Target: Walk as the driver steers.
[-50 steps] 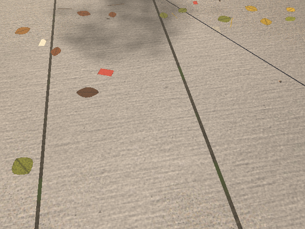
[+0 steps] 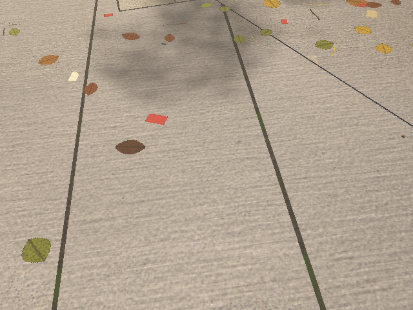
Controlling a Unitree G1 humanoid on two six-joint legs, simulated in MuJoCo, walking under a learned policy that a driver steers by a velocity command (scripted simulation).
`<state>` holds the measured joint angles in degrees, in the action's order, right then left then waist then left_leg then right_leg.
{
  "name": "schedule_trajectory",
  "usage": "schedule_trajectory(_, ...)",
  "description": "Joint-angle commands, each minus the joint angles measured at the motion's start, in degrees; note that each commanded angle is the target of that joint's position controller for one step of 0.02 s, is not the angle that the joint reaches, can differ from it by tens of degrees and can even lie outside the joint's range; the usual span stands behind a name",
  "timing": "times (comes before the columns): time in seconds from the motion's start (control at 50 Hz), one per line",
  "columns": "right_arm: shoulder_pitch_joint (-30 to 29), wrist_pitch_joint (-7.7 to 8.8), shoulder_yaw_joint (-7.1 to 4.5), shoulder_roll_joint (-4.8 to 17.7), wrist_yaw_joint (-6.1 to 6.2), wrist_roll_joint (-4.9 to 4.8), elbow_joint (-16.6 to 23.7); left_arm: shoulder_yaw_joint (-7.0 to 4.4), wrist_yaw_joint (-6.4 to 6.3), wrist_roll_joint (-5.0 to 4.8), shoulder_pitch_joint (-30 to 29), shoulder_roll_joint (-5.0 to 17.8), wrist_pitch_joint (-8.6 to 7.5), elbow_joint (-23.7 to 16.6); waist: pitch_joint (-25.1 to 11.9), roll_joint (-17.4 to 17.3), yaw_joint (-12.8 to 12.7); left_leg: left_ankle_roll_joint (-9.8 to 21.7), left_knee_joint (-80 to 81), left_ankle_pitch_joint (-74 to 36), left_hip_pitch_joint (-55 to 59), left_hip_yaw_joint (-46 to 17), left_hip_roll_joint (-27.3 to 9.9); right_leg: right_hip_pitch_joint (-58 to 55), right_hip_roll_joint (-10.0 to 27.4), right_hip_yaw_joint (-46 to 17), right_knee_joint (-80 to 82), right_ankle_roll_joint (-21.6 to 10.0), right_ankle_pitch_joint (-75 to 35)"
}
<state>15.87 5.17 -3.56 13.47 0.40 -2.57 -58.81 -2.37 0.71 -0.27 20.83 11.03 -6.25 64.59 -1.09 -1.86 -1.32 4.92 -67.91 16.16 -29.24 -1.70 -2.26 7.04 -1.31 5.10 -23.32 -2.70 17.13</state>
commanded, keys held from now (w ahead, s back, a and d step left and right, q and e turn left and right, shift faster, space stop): w+q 0.64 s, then w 0.20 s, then no key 0.16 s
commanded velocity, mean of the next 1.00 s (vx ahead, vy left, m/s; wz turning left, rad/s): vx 0.45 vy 0.00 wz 0.40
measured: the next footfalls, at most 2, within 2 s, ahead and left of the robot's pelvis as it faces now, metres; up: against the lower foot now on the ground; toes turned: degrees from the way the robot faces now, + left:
left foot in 0.34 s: +0.34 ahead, +0.16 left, +0.00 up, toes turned +13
right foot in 0.82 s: +0.67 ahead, +0.06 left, +0.00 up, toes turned +25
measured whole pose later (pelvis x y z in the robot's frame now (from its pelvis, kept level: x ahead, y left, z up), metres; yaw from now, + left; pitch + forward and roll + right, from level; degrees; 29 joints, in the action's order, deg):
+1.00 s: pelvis +0.55 +0.11 +0.00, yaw +26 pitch +2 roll -1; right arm 15.3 3.1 -3.3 15.7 0.9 -0.3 -46.1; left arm -2.6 1.4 0.8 11.6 14.0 -6.8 47.1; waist 1.4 -2.0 -0.3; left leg 0.3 -65.9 24.2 -27.6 -4.3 0.9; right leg 17.7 -2.4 1.3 -23.9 -2.6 8.4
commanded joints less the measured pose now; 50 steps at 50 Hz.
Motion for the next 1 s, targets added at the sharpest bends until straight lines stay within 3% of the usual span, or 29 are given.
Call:
schedule_trajectory(0.02,-1.9,-0.25,-0.9,2.2,-0.73,0.13,2.8,0.16,-0.53,0.91,3.1,4.4,-0.31,-1.3,5.7,6.3,0.1,0.1,2.3,-6.7,-16.0,-3.3,-3.7,-7.3,14.4,-10.9,13.9,-5.2,-15.8)
schedule_trajectory(0.1,-10.7,-0.94,0.03,0.2,-1.3,0.77,7.5,-0.13,-2.01,1.59,2.2,7.4,-0.14,-2.5,8.2,4.4,-0.1,-1.7,15.4,-14.5,-16.6,-1.9,-2.9,-3.3,14.0,-3.9,16.8,-5.3,-20.8)
schedule_trajectory(0.16,-17.5,-0.9,0.94,-0.4,-2.31,1.13,10.7,-0.43,-2.66,0.9,4.1,8.8,-0.16,-3.0,9.2,4.6,-1.9,-1.6,24.3,-19.4,-12.6,2.9,-2.4,-2.6,14.4,0.7,18.5,-4.9,-21.9)
schedule_trajectory(0.22,-21.2,-0.92,1.2,0.1,-3.58,1.0,13.3,-0.76,-2.64,0.25,6.0,9.3,0.47,-2.9,10.0,4.3,-2.0,0.4,29.6,-17.4,-11.8,5.2,-1.4,-8.4,16.0,3.9,15.4,-4.2,-29.5)
schedule_trajectory(0.28,-17.6,-0.92,-0.31,3.2,-4.57,0.96,14.4,-1.53,-3.14,0.16,4.0,11.9,1.57,-4.6,4.6,8.2,2.4,3.6,30.0,-10.1,-2.4,9.8,3.5,-13.7,17.3,6.8,3.2,-2.7,-60.1)
schedule_trajectory(0.3,-11.3,-1.1,-1.55,5.6,-4.76,0.77,13.3,-1.82,-3.36,0.42,2.8,12.8,2.15,-5.4,0.7,9.8,5.9,4.9,30.0,-8.0,5.3,10.4,5.7,-13.4,17.3,7.2,-5.7,-2.2,-67.1)
schedule_trajectory(0.32,-2.4,-1.37,-3.41,9.1,-4.5,0.68,11.2,-1.88,-3.32,0.3,1.2,13.4,2.41,-6.5,-4.1,9.5,10.6,6.9,33.9,-10.1,18.4,9.5,7.4,-8.8,15.7,7.6,-18.0,-1.0,-65.5)
schedule_trajectory(0.34,5.4,-2.13,-5.23,13.6,-3.18,0.79,9.8,-1.46,-3.02,0.78,1.2,12.5,1.83,-8.2,-9.1,3.5,13.3,9.9,36.0,-6.2,35.3,-4.0,0.2,5.9,12.7,7.3,-35.9,1.2,-46.1)
schedule_trajectory(0.36,4.1,-2.24,-5.59,17.5,-2.6,0.99,11.6,0.91,-1.54,0.72,6.0,3.7,-0.41,-11.0,-16.8,-12.3,6.0,22.4,45.1,2.9,53.2,-41.0,-16.8,30.2,-1.6,1.3,-61.0,4.7,10.2)
schedule_trajectory(0.38,6.1,-1.95,-4.18,13.3,-2.39,1.97,10.8,0.02,-0.45,-1.19,-0.5,7.8,-3.52,-13.0,-20.2,-6.4,9.3,20.6,52.5,5.1,53.5,-47.3,-16.9,35.8,-0.3,-12.2,-65.4,2.2,11.7)
schedule_trajectory(0.4,3.9,-1.2,-3.45,10.1,-2.16,2.36,10.9,-0.74,-0.33,-3.02,-5.5,10.3,-4.43,-15.3,-12.3,-4.9,8.4,17.3,52.5,1.5,47.6,-37.6,-14.8,39.4,2.7,-11.9,-63.3,0.4,8.0)
schedule_trajectory(0.42,-1.4,-0.32,-2.76,8.2,-2.6,1.97,12.0,-0.83,-0.87,-2.39,-7.0,10.1,-4.59,-15.8,-5.8,2.5,4.9,15.2,53.3,-5.9,36.4,-29.6,-12.1,37.3,5.5,-11.4,-57.2,0.2,3.9)
schedule_trajectory(0.44,-5.3,0.18,-2.12,6.3,-2.74,2.11,13.1,-1.65,-1.55,-1.14,-6.8,11.0,-3.91,-15.4,-4.1,4.5,2.4,13.5,53.8,-10.6,28.4,-24.1,-9.8,32.9,7.5,-11.1,-52.0,0.4,2.1)
schedule_trajectory(0.46,-7.5,0.28,-1.83,5.8,-2.63,2.5,14.1,-2.0,-1.69,-0.57,-5.2,10.8,-2.84,-15.6,-2.5,3.8,0.2,13.2,54.9,-13.1,22.0,-21.0,-8.0,28.7,8.8,-11.4,-49.5,0.9,1.4)
schedule_trajectory(0.5,-7.2,0.22,-1.89,6.8,-2.06,1.96,14.2,-2.23,-1.88,0.37,-4.8,9.6,-1.22,-16.8,-0.6,2.4,-1.4,13.3,56.6,-15.2,15.3,-17.8,-6.5,26.3,9.5,-10.2,-43.4,2.7,0.9)
schedule_trajectory(0.56,-3.4,0.18,-2.62,9.6,-0.6,1.93,14.3,-2.05,-2.44,1.52,-12.0,8.9,-0.32,-20.1,1.6,0.7,0.4,12.7,57.6,-16.6,10.8,-14.1,-4.4,27.7,8.3,-8.3,-31.3,5.5,-8.0)
schedule_trajectory(0.64,1.0,-0.54,-2.84,10.1,0.11,1.32,14.1,-1.28,-1.98,0.84,-21.5,7.3,-0.76,-23.1,1.9,-1.8,4.4,8.7,55.3,-12.2,11.2,-12.3,-1.4,24.2,4.1,-7.5,-12.4,5.7,-22.0)
schedule_trajectory(0.74,6.1,-1.05,-2.17,8.5,0.33,1.39,12.3,-1.31,-0.05,0.19,-25.5,9.2,-2.07,-25.3,0.8,-3.3,6.5,7.7,49.0,-12.0,21.6,-17.0,-5.8,23.9,3.1,-7.9,-5.1,3.5,-21.2)
schedule_trajectory(0.78,6.4,-1.48,-2.32,9.3,0.55,1.86,12.4,-1.63,0.47,0.12,-24.3,10.4,-2.7,-25.6,0.6,-4.9,5.2,7.0,46.0,-16.5,25.2,-19.1,-7.4,22.0,2.4,-7.1,-3.6,1.6,-15.3)
schedule_trajectory(0.8,5.6,-1.67,-2.27,9.4,0.56,1.91,12.7,-2.02,0.44,0.16,-20.8,11.1,-2.95,-24.8,-0.5,-5.7,3.0,6.2,43.2,-22.4,25.9,-18.9,-6.7,17.4,1.5,-5.9,-1.4,0.2,-14.3)
schedule_trajectory(0.82,4.6,-1.58,-1.77,8.2,0.39,2.08,13.3,-2.95,0.19,0.68,-14.1,13.1,-3.21,-23.1,-4.9,-5.2,-0.2,4.8,35.9,-29.1,24.5,-16.8,-3.8,7.3,2.6,-6.8,-1.4,-2.2,-15.5)
schedule_trajectory(0.84,3.6,-1.36,-0.83,6.4,0.25,2.78,14.8,-3.84,-0.16,1.3,-3.7,16.4,-3.21,-21.8,-13.1,-0.4,-4.7,2.6,20.4,-22.5,16.8,-12.5,-0.3,-8.0,11.4,-15.8,-3.5,-6.4,-17.2)
schedule_trajectory(0.86,12.8,-0.52,0.19,2.7,0.04,1.12,14.3,-5.36,0.09,1.66,3.1,20.7,-2.28,-18.9,-20.0,18.2,-2.1,-2.4,0.4,4.8,-4.6,-6.6,8.8,-28.1,23.4,-40.1,-0.4,-16.7,-13.2)
schedule_trajectory(0.88,12.2,-0.16,-0.27,7.0,0.23,0.67,13.4,-4.02,0.4,0.15,2.7,15.1,-1.88,-19.1,-17.2,15.7,-3.1,-2.9,-7.1,17.3,-12.6,-10.0,7.2,-27.5,25.5,-47.5,3.8,-16.4,-10.3)
schedule_trajectory(0.9,6.0,-0.26,-1.16,10.3,0.4,0.61,14.3,-2.96,0.3,0.09,-1.9,11.7,-1.62,-20.4,-9.0,9.2,-3.6,-3.3,-10.0,13.7,-14.4,-10.5,5.4,-19.9,23.3,-38.5,3.2,-13.8,-18.2)
schedule_trajectory(0.92,2.4,-0.53,-1.07,9.8,0.69,1.41,15.2,-2.22,0.37,0.8,-6.3,10.5,-1.2,-21.5,-5.9,3.6,-2.0,-4.0,-8.9,10.7,-12.0,-8.1,3.2,-12.3,20.9,-30.0,2.6,-12.4,-30.6)
schedule_trajectory(0.94,0.5,-0.77,-1.24,9.2,0.75,2.5,16.0,-1.72,0.65,0.91,-8.5,9.3,-1.0,-21.4,-3.1,2.1,-0.4,-4.6,-5.0,9.4,-10.4,-6.5,1.5,-6.1,18.8,-24.8,3.1,-11.9,-40.3)
schedule_trajectory(0.96,0.7,-1.16,-1.31,8.1,0.7,2.82,16.3,-1.21,0.74,1.15,-9.2,8.2,-1.07,-21.0,-2.9,3.6,1.2,-4.7,-0.7,8.3,-7.3,-5.5,-0.5,-2.8,16.6,-20.9,4.0,-10.7,-44.3)
schedule_trajectory(1.0,2.6,-1.99,-0.5,4.4,0.67,2.37,15.8,-0.83,0.74,1.32,-9.9,7.6,-0.98,-19.8,-3.2,6.5,2.9,-5.8,8.2,6.0,-2.2,-3.4,-0.9,1.3,13.6,-15.5,5.6,-10.2,-49.7)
